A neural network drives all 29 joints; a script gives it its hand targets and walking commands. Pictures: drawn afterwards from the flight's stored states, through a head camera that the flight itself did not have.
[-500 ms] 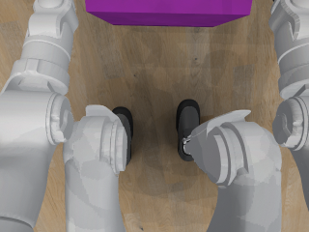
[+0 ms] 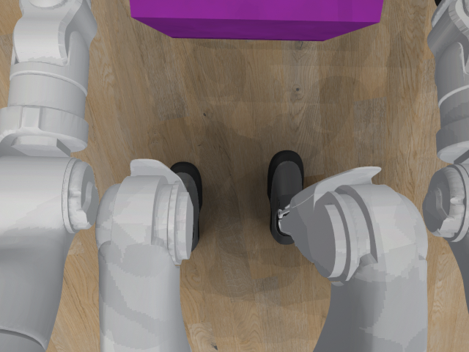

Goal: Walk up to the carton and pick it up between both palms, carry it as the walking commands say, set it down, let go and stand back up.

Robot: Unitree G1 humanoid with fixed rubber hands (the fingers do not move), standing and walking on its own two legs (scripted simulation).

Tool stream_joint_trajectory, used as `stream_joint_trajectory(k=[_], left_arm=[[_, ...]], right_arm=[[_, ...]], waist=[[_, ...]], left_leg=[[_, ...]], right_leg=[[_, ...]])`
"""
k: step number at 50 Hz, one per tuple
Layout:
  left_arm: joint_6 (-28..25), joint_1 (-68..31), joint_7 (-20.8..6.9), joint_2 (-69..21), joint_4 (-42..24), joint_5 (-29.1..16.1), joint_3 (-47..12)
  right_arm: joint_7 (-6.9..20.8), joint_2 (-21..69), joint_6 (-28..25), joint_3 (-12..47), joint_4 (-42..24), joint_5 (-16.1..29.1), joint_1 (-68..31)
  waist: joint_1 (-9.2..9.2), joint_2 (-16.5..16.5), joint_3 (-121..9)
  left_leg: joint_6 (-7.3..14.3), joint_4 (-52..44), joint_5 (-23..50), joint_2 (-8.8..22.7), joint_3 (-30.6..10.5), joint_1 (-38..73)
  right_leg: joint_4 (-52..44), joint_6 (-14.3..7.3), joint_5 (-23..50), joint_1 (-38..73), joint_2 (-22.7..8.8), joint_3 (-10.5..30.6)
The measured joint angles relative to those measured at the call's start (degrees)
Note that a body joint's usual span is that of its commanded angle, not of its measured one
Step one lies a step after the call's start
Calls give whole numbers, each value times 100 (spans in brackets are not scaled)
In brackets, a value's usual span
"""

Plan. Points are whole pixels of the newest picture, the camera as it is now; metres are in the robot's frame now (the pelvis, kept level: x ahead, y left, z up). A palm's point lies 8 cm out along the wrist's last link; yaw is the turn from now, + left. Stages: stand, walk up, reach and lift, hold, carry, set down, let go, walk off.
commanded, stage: set down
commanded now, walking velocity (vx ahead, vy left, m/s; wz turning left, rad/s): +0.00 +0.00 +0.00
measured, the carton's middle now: out of the picture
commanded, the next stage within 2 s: let go in 1.26 s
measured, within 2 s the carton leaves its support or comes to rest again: neither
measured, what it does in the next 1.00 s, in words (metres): rises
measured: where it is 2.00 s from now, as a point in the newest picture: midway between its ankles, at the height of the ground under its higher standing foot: (234, 217)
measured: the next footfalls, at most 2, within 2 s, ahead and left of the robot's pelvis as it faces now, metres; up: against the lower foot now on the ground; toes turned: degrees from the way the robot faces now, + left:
none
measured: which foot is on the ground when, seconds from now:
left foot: down 0.00-1.00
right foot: down 0.00-1.00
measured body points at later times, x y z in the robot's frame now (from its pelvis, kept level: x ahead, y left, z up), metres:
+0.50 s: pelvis +0.00 +0.00 +0.06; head +0.36 +0.02 +0.32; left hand +0.55 +0.22 -0.05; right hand +0.56 -0.22 -0.06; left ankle +0.11 +0.13 -0.33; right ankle +0.14 -0.09 -0.33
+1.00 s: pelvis -0.01 -0.01 +0.19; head +0.35 +0.01 +0.45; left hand +0.54 +0.22 +0.10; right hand +0.55 -0.24 +0.10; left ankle +0.10 +0.13 -0.33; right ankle +0.14 -0.09 -0.33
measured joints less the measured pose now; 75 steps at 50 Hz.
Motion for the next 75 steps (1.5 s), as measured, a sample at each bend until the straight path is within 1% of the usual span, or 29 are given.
stream_joint_trajectory(k=[7,12,15,19,24,36,43,54,60,63,65,67,69,75], left_arm=[[665,262,95,-27,-970,0,0],[1233,533,122,-108,-1579,-1,-1],[1521,581,122,-116,-1811,0,0],[1769,554,122,-114,-1965,0,1],[1957,569,122,-98,-2183,0,1],[2371,735,122,21,-2732,0,1],[2535,804,111,28,-2903,0,1],[2648,817,49,88,-2904,0,1],[2589,631,-71,99,-2322,1,111],[2477,695,-93,101,-2267,1,142],[2452,814,-94,101,-2341,1,141],[2449,1037,-94,92,-2578,0,141],[2462,1381,-95,43,-2975,0,140],[2718,2918,-94,-258,-4320,0,139]], right_arm=[[-42,-48,666,-95,-1061,5,369],[-43,-96,1210,-253,-1618,5,594],[-23,-176,1470,-330,-1779,5,612],[65,-280,1674,-392,-1870,6,605],[154,-307,1850,-454,-2046,6,629],[234,-320,2236,-674,-2591,5,778],[283,-375,2405,-755,-2779,5,881],[325,-391,2512,-797,-2831,5,906],[433,-391,2444,-820,-2821,6,904],[466,-391,2349,-821,-2792,5,944],[475,-392,2316,-821,-2791,5,1031],[484,-392,2312,-821,-2797,5,1178],[492,-391,2320,-821,-2964,6,1490],[622,-390,2506,-768,-4222,8,3079]], waist=[[9,0,9],[10,0,9],[10,0,6],[10,0,1],[6,0,1],[-72,0,1],[-130,0,1],[-187,0,-2],[-211,0,-16],[-241,0,-14],[-262,0,-10],[-286,0,-5],[-294,0,1],[-293,0,4]], left_leg=[[0,0,-27,0,0,171],[0,-33,-108,-4,0,494],[0,-167,-125,-13,0,722],[0,-473,-98,-27,0,1032],[0,-911,-43,-43,0,1426],[0,-2028,162,-68,0,2385],[0,-2787,390,-68,0,2963],[0,-4102,863,-68,0,3907],[0,-4655,1075,-68,0,4263],[0,-4780,1117,-68,0,4328],[0,-4820,1120,-67,1,4359],[0,-4850,1116,-67,1,4395],[0,-4872,1101,-68,0,4462],[0,-5012,1028,-68,1,4935]], right_leg=[[0,0,-31,174,0,0],[-29,0,-125,505,0,3],[-150,0,-166,743,0,13],[-431,0,-180,1069,2,33],[-832,0,-180,1477,5,60],[-1877,4,-78,2466,13,124],[-2603,25,107,3052,25,164],[-3852,38,517,3995,34,222],[-4377,41,703,4349,34,243],[-4498,46,740,4415,34,248],[-4537,49,742,4446,34,250],[-4567,52,738,4483,34,251],[-4586,56,720,4550,34,252],[-4696,63,629,5011,34,260]])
